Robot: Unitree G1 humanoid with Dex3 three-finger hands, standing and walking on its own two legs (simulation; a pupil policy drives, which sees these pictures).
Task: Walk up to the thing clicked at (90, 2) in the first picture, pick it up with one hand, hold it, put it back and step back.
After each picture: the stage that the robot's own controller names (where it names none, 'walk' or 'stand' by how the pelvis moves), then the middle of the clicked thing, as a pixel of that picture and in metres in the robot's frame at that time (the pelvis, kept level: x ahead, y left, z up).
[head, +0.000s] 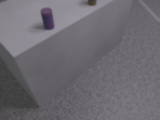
stand; out of the picture +1.10 -0.06 -0.06
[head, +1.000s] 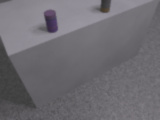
rise first; (105, 2) +0.99 -0.11 -0.03
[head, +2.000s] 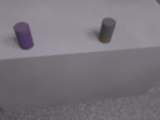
rise first; (106, 31) +0.66 -0.05 -0.03
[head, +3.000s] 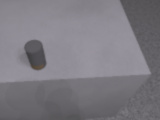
sink last; (36, 55) +0.45 +0.21 -0.02
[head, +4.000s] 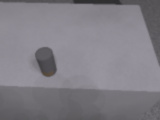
stand; (46, 62) +0.43 +0.17 -0.02
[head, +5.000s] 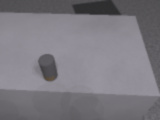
stand; (48, 68) +0.45 +0.18 -0.06
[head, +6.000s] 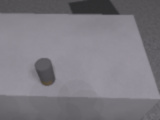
stand; (45, 72) +0.42 +0.18 -0.06
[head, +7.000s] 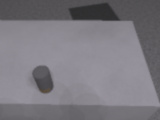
stand; (43, 79) +0.40 +0.19 -0.06
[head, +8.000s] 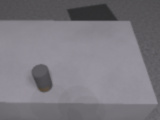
stand; (42, 78) +0.41 +0.19 -0.06
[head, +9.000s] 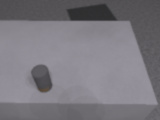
stand; (42, 79) +0.40 +0.19 -0.06
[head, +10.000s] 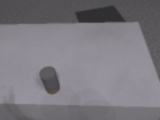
rise first; (50, 80) +0.40 +0.18 -0.06
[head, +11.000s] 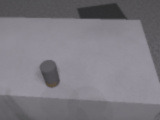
go down; (50, 74) +0.42 +0.18 -0.06
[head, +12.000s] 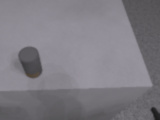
go down; (31, 63) +0.43 +0.16 -0.03
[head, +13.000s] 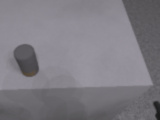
go down; (27, 61) +0.43 +0.18 -0.01
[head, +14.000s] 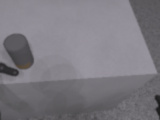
close in; (20, 52) +0.43 +0.18 +0.03
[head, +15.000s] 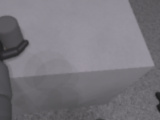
close; (11, 36) +0.48 +0.19 +0.04
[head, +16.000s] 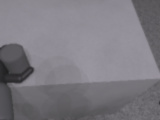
lift; (17, 63) +0.39 +0.20 +0.03
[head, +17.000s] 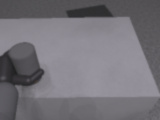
lift; (27, 64) +0.33 +0.18 +0.15
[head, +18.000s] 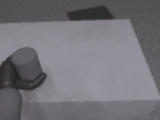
hold; (29, 69) +0.32 +0.17 +0.13
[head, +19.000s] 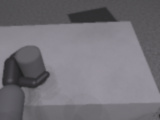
hold; (33, 67) +0.33 +0.16 +0.14
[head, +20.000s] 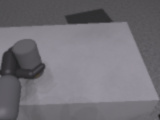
crouch; (29, 59) +0.36 +0.17 +0.14
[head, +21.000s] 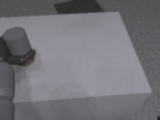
lower; (20, 47) +0.43 +0.19 +0.12
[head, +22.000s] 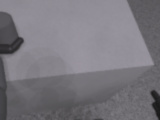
lower; (5, 33) +0.48 +0.19 +0.04
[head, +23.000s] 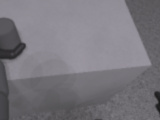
lower; (8, 39) +0.47 +0.18 +0.04
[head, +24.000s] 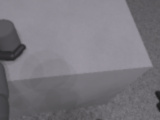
lower; (8, 40) +0.47 +0.19 +0.04
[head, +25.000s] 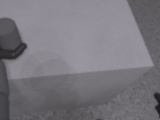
lower; (9, 39) +0.47 +0.19 +0.04
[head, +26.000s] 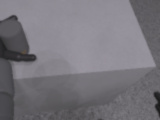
open; (15, 40) +0.46 +0.17 +0.04
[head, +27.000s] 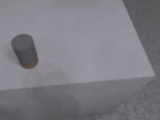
sink last; (26, 52) +0.45 +0.17 +0.02
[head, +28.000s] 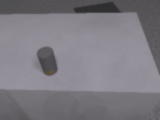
stand; (47, 61) +0.47 +0.18 +0.00
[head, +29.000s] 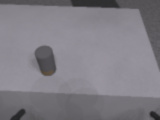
stand; (46, 61) +0.44 +0.17 -0.01
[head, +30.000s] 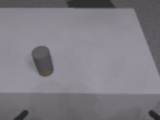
stand; (43, 61) +0.44 +0.18 +0.00
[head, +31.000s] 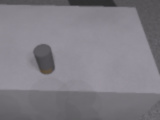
stand; (45, 59) +0.44 +0.17 -0.01
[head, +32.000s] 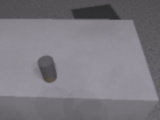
walk; (48, 69) +0.45 +0.18 -0.06
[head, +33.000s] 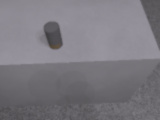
walk; (53, 36) +0.56 +0.16 -0.05
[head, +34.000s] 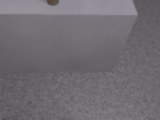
walk; out of the picture +0.86 +0.17 -0.03
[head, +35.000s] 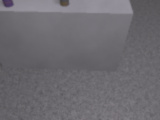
stand; out of the picture +1.06 +0.17 -0.04
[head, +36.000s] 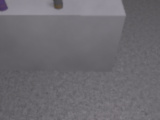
stand; out of the picture +1.06 +0.19 -0.06
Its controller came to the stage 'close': yes
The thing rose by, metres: 0.20
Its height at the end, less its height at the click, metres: +0.00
